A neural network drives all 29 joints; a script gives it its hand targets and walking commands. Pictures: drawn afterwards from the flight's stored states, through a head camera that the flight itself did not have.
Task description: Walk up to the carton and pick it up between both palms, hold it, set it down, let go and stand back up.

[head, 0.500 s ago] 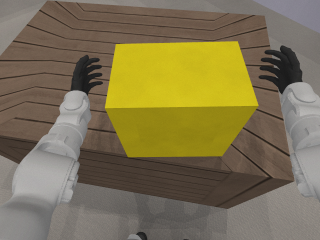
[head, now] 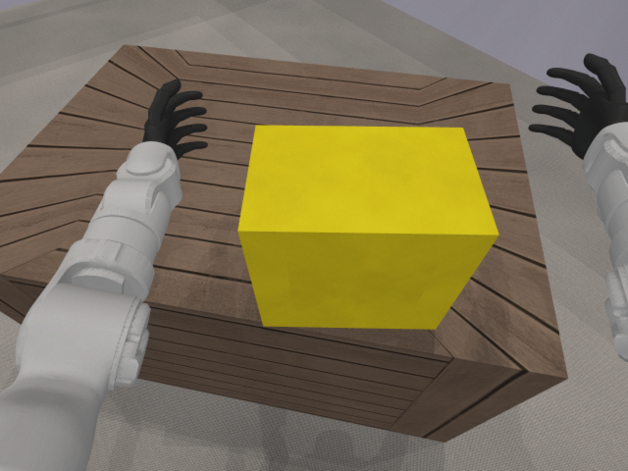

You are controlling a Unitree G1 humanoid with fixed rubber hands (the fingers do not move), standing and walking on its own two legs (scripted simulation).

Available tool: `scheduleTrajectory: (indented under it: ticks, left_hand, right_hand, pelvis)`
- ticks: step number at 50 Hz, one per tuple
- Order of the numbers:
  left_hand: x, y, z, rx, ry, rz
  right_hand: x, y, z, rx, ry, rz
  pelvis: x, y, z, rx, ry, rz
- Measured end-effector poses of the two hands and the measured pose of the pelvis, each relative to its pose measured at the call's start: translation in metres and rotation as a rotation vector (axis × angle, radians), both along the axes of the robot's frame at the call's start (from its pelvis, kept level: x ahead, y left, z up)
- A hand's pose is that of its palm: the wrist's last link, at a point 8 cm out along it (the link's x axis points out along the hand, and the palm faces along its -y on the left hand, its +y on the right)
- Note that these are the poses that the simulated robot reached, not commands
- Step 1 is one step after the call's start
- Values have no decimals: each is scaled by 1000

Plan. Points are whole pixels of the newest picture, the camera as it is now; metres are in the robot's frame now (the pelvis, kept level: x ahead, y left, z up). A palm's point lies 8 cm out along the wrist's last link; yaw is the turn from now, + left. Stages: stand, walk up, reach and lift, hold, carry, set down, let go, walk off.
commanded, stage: set down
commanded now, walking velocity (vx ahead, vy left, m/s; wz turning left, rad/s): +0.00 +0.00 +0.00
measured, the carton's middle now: (353, 236) +0.46 +0.02 +0.01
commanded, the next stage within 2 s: none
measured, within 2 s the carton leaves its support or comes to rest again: neither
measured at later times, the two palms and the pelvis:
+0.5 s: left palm (156, 166) +0.42 +0.26 +0.15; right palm (596, 169) +0.47 -0.24 +0.16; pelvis +0.01 +0.00 +0.01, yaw +1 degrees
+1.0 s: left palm (160, 259) +0.34 +0.25 +0.07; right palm (581, 283) +0.38 -0.25 +0.08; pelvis +0.01 +0.00 +0.01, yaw +1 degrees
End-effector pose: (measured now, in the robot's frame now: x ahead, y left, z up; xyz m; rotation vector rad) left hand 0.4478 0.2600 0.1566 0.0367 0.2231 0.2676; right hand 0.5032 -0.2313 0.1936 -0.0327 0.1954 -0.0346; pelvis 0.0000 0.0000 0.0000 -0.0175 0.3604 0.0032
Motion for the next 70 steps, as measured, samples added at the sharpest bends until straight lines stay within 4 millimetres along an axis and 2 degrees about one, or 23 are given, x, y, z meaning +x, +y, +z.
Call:
scheduleTrajectory:
  ticks: [7, 12, 17, 22, 30, 36, 44, 47, 56, 64, 70]
  left_hand:
    - [3, 0, 17, 7, 12, 2]
    - [2, 0, 25, 17, 26, -1]
    - [-2, -1, 23, 17, 43, -11]
    - [-14, 0, 7, 6, 58, -23]
    - [-47, 4, -30, -10, 62, -15]
    - [-65, 2, -39, 0, 41, -15]
    - [-107, -3, -74, -10, 57, -13]
    - [-111, -5, -80, -3, 52, -10]
    - [-105, -18, -84, -10, 33, -39]
    - [-136, -13, -109, -19, 58, -8]
    - [-155, -17, -126, -17, 58, 4]
  right_hand:
    - [0, -2, 12, 24, 17, 2]
    - [-2, -6, 8, 36, 30, -1]
    - [-8, -11, -2, 28, 41, 4]
    - [-19, -11, -19, 10, 54, 17]
    - [-45, -5, -50, 2, 61, 44]
    - [-62, -8, -61, 7, 53, 49]
    - [-115, -17, -108, 5, 96, 36]
    - [-124, -17, -115, 10, 80, 53]
    - [-131, -20, -128, 15, 85, 60]
    - [-162, -30, -145, -13, 91, 41]
    - [-184, -29, -161, -10, 100, 55]
  pelvis:
    - [1, -1, 4, 0, -31, 8]
    - [3, 0, 7, 0, -54, 11]
    - [6, 1, 10, 1, -86, 10]
    - [8, 1, 13, 4, -128, 8]
    - [8, 1, 15, 5, -178, 14]
    - [8, 2, 15, 5, -201, 20]
    - [13, 2, 16, 9, -257, 24]
    - [11, 3, 15, 13, -247, 19]
    - [16, 4, 15, 12, -248, 2]
    - [27, 3, 16, 15, -286, 6]
    - [26, 2, 15, 16, -289, 5]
